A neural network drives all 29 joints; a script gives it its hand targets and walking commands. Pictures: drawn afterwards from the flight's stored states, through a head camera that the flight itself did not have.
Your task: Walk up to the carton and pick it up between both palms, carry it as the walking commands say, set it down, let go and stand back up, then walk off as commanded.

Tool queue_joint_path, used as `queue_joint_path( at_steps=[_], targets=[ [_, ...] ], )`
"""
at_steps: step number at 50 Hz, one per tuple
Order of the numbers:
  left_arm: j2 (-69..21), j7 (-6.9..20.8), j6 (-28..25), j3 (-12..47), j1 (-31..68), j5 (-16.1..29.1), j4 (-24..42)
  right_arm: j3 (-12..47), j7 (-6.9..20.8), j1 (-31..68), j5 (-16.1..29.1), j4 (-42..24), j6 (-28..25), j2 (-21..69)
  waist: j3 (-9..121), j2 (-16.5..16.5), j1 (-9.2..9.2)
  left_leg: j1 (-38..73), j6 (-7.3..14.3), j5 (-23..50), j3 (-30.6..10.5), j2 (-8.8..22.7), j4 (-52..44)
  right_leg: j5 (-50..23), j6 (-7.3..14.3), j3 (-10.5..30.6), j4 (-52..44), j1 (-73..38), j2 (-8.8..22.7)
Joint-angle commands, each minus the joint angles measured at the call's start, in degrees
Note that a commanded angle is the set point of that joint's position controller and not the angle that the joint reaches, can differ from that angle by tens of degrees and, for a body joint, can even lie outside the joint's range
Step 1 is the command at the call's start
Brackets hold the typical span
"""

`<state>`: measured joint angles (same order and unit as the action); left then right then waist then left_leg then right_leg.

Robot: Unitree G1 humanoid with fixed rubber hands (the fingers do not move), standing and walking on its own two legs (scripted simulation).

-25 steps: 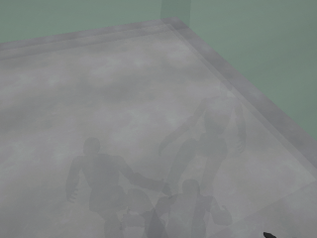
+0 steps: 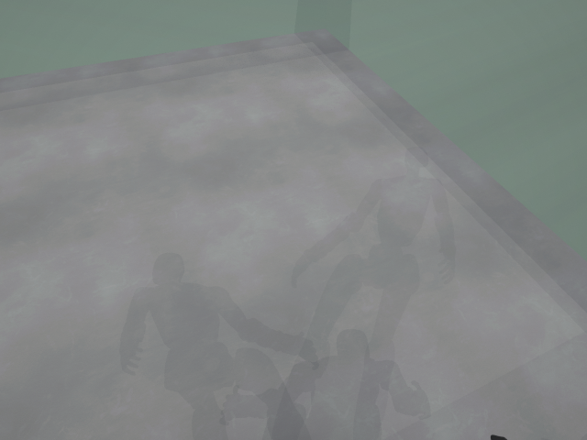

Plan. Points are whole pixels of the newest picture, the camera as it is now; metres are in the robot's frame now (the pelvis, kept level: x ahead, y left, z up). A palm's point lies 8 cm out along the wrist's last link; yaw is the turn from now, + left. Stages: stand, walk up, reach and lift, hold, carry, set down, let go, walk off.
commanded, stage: stand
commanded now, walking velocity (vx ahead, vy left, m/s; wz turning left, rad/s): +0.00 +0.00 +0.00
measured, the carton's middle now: out of the picture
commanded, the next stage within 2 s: walk up in 0.22 s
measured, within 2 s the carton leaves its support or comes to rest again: neither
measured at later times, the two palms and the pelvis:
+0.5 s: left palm out of the picture +0.09 +0.32 -0.11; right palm out of the picture +0.11 -0.31 -0.10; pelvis +0.00 +0.00 +0.00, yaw +4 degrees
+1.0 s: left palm out of the picture -0.06 +0.45 -0.09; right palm (361, 316) +0.32 -0.11 -0.08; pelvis +0.05 +0.11 +0.00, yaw +32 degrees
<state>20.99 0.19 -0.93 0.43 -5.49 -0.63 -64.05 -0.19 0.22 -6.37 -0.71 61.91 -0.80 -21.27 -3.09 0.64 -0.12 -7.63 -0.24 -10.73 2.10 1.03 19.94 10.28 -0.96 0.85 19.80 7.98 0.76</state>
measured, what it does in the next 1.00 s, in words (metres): steps to the left, turning left: left foot, then right foot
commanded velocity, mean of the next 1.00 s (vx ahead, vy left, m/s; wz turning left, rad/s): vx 0.00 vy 0.00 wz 0.00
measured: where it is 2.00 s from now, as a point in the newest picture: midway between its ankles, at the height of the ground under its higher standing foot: outside the picture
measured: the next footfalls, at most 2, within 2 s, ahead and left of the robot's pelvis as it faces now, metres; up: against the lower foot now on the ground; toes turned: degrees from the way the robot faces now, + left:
left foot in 0.70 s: +0.09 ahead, +0.24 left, +0.00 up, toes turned +19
right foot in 0.90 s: +0.13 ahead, +0.03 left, +0.00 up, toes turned +21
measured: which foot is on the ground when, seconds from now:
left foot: down 0.00-0.44, up 0.46-0.68, down 0.70-0.90, up 0.92-1.00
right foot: down 0.00-0.70, up 0.72-0.88, down 0.90-1.00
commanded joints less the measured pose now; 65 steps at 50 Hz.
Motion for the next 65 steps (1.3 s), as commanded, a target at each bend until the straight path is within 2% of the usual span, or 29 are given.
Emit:
queue_joint_path(
  at_steps=[1,20,21,22,23,24,25,27,32,34,35,36,37,38,40,43,44,45,46,47,49,52,56,59,61,62,63,64,65],
  targets=[
    [11.25,-0.5,-0.85,-1.93,2.23,0.09,3.09,-2.19,-0.51,2.12,0.19,-3.12,-0.94,-11.12,4.87,-0.3,-0.07,1.14,1.84,6.36,-5.38,6.55,-3.15,-7.58,2.19,4.44,-2.63,-1.17,6.36],
    [11.4,-0.68,-0.71,-2.08,2.12,0.05,3.0,-2.22,-0.57,2.24,0.18,-3.16,-0.96,-10.9,4.98,-0.55,0.17,2.37,1.6,8.52,-4.98,6.65,-3.46,-9.28,1.95,4.06,-2.74,-1.29,6.28],
    [20.28,-0.97,-0.93,-6.52,0.14,-0.47,6.72,-5.49,2.85,4.83,-2.56,-14.34,0.83,-17.37,6.44,0.3,-2.72,-14.96,2.95,12.49,-9.93,3.28,4.88,-2.91,6.31,6.06,2.29,-6.04,6.1],
    [21.66,-1.46,-1.2,-7.34,-5.69,-0.56,6.47,-5.65,4.8,7.74,-2.41,-16.73,1.42,-15.89,9.34,3.21,-5.11,-21.52,2.24,12.54,-4.86,1.49,11.44,-2.58,10.13,10.84,-1.24,-11.85,12.82],
    [22.77,-1.74,-1.79,-8.04,-5.03,-1.02,8.17,-5.52,6.22,9.11,-3.58,-19.84,2.07,-14.18,9.93,8.49,-4.91,-28.39,1.53,-9.27,-3.73,1.74,18.72,-5.1,13.93,14.04,-4.6,-13.3,22.1],
    [22.18,-1.9,-2.34,-8.35,-3.33,-1.31,9.91,-5.38,7.14,9.64,-4.25,-21.36,2.46,-13.7,9.21,7.19,-4.13,-31.57,0.67,-11.54,-5.91,5.98,24.1,-4.43,16.5,13.09,-5.78,-10.34,26.78],
    [21.62,-2.27,-2.71,-8.5,-2.29,-1.25,11.13,-5.47,7.8,8.58,-4.26,-21.77,2.2,-14.13,10.25,5.98,-3.23,-31.66,0.29,-11.15,-8.18,7.09,27.1,-4.03,17.11,10.85,-5.12,-10.52,26.64],
    [21.35,-2.25,-3.0,-8.59,-0.03,-1.82,11.95,-5.96,8.77,8.17,-3.96,-22.46,1.86,-14.8,7.92,5.73,-1.6,-29.9,-0.23,-9.54,-8.8,8.97,25.67,1.59,15.29,4.08,-6.4,-5.4,24.63],
    [21.05,0.24,-2.59,-8.94,6.05,-2.39,14.02,-6.62,10.7,0.49,-2.55,-20.04,1.95,-13.51,8.85,7.32,3.36,-12.09,0.2,-3.0,1.95,5.25,15.61,2.26,9.89,-9.46,-2.2,7.13,17.49],
    [19.91,0.61,-1.88,-8.41,6.01,-2.26,14.37,-7.68,10.07,-4.76,-2.77,-18.47,1.75,-15.73,11.87,2.79,5.5,-2.99,2.04,-0.88,2.83,2.8,9.19,6.42,6.94,-12.53,9.88,10.72,13.87],
    [17.18,0.73,-1.49,-7.51,5.04,-1.59,14.99,-8.43,9.34,-6.42,-3.77,-18.15,1.72,-18.62,10.14,-4.29,6.2,-2.3,4.33,-2.18,-2.16,2.2,3.56,8.23,4.0,-13.94,20.43,13.25,8.69],
    [14.6,0.74,-1.19,-6.43,2.68,-0.8,16.12,-9.37,8.75,-4.25,-4.34,-20.16,1.92,-25.14,6.55,-18.15,4.64,-2.71,9.22,-1.87,-22.31,12.12,-6.51,21.77,0.95,-15.46,28.2,23.8,1.09],
    [16.31,0.23,-1.34,-6.6,1.19,-0.53,17.22,-9.37,8.77,-2.07,-3.41,-22.42,2.03,-27.05,6.75,-21.34,3.38,-1.17,14.56,-1.94,-33.09,14.21,-9.26,27.47,-0.03,-6.66,30.62,29.26,-1.51],
    [18.39,0.0,-1.55,-6.75,1.71,-0.24,16.35,-9.0,8.42,-2.54,-2.76,-23.15,2.24,-23.33,7.82,-13.82,3.57,-1.96,14.26,-5.38,-27.43,12.36,-7.51,21.54,0.3,-3.88,29.19,27.05,1.34],
    [18.29,0.05,-2.26,-6.39,-2.51,0.03,15.1,-8.74,8.1,0.16,-2.82,-25.07,2.4,-20.09,7.97,-13.15,1.38,-6.55,12.08,-7.38,-21.05,7.3,-6.32,12.96,1.49,-5.13,21.92,21.09,-0.09],
    [17.63,-0.1,-2.83,-6.74,-10.16,-0.36,12.71,-9.21,9.1,3.74,-3.29,-28.45,2.38,-18.39,12.15,-13.36,-1.59,-17.33,9.7,-8.08,-17.71,4.75,-6.8,5.98,3.16,-7.07,9.22,4.13,-1.91],
    [18.19,-0.54,-3.01,-7.21,-12.79,-0.75,12.29,-8.9,9.36,4.58,-2.98,-29.24,2.32,-16.93,12.28,-10.25,-3.44,-25.13,6.5,-8.44,-15.44,2.26,-4.98,2.83,4.83,-7.11,1.21,-6.14,-0.79],
    [21.07,-1.05,-3.21,-8.32,-15.69,-1.5,12.42,-8.32,9.47,4.81,-2.53,-30.07,2.06,-14.02,13.08,-2.95,-5.32,-33.45,2.01,-10.74,-9.65,-4.18,1.49,8.2,7.45,-0.52,-9.24,-14.25,6.41],
    [26.62,-1.93,-3.66,-9.89,-14.09,-2.67,13.63,-7.3,9.48,4.75,-2.62,-30.62,1.81,-10.87,11.84,10.99,-5.32,-38.84,1.69,-10.66,-7.11,-5.43,19.24,18.51,9.92,16.18,-13.65,-11.63,24.4],
    [27.17,-2.31,-4.39,-9.65,-5.16,-3.01,16.27,-7.88,9.34,3.36,-3.14,-28.67,1.53,-13.56,10.69,9.0,-1.68,-38.78,0.7,-8.71,-9.17,2.08,29.1,19.21,15.16,19.84,-12.76,-6.41,31.85],
    [22.79,-2.07,-5.27,-8.96,-3.38,-1.95,15.43,-8.45,10.15,4.18,-2.19,-26.96,1.22,-15.36,8.49,2.94,0.19,-35.03,0.3,-3.36,-9.66,5.25,28.73,9.03,13.12,7.26,-10.9,-4.57,25.95],
    [21.6,-1.5,-5.57,-9.4,-7.12,-2.14,13.95,-7.98,11.89,6.31,-1.8,-25.22,1.62,-12.95,5.06,2.14,-0.92,-31.23,-0.58,0.83,-4.47,5.22,23.32,-3.96,10.42,-6.66,-6.8,-6.43,18.53],
    [23.02,-0.49,-5.0,-10.58,-9.36,-2.04,14.44,-7.43,12.36,11.14,-0.87,-25.59,1.74,-11.21,5.73,6.54,-2.93,-24.23,-0.02,1.57,1.47,5.24,14.38,-11.8,9.76,-13.9,-2.72,-5.73,16.97],
    [22.87,0.17,-4.37,-10.21,-9.85,-1.33,14.12,-8.17,11.13,10.31,-0.76,-24.05,1.95,-12.29,6.45,9.28,-2.08,-19.35,1.55,2.34,3.46,3.63,10.3,-12.28,7.95,-15.81,1.41,-4.73,17.7],
    [22.12,0.36,-4.09,-9.73,-9.84,-0.74,14.64,-9.29,9.94,4.4,-0.74,-22.18,1.88,-15.45,10.68,8.45,1.03,-8.69,4.52,1.3,2.68,2.29,7.05,-12.83,5.97,-18.33,10.66,-1.26,16.15],
    [20.66,0.27,-4.0,-9.12,-9.95,-0.48,15.11,-10.07,9.21,-1.25,-1.55,-20.83,2.02,-18.17,13.69,4.75,4.14,2.82,7.38,-1.17,-0.67,1.56,5.89,-13.43,3.82,-19.84,21.52,5.81,14.24],
    [18.43,-0.09,-4.46,-8.49,-9.37,0.05,17.06,-10.95,8.5,-6.23,-2.19,-20.99,2.46,-22.6,14.82,-7.05,7.47,16.27,13.7,4.09,-16.72,8.73,4.84,-4.43,-0.25,-22.64,34.11,26.03,6.84],
    [18.18,-0.29,-4.51,-7.44,-7.96,-0.14,18.22,-11.63,8.37,-5.62,-1.42,-21.31,2.99,-24.38,12.96,-14.64,6.81,20.36,17.3,8.24,-26.54,13.46,1.56,22.99,-0.87,-16.02,36.2,38.01,3.98],
    [19.98,-0.64,-4.28,-7.25,-5.78,-0.25,18.53,-11.22,7.99,-4.34,-0.29,-21.47,3.18,-23.12,11.48,-11.09,6.05,17.82,18.05,7.57,-27.81,14.16,0.54,25.82,-0.71,-9.8,35.18,38.59,5.51]
  ],
)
